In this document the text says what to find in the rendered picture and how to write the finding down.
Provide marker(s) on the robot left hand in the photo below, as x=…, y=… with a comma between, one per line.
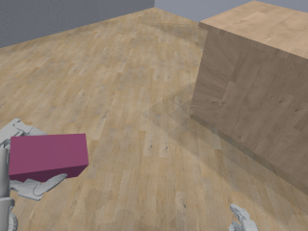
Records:
x=30, y=188

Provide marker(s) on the robot left forearm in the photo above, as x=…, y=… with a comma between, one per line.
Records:
x=8, y=220

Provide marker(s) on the sponge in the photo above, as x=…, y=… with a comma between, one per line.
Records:
x=42, y=157

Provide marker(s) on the table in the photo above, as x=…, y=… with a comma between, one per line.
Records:
x=252, y=82

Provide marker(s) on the robot right hand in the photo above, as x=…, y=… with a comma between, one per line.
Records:
x=244, y=218

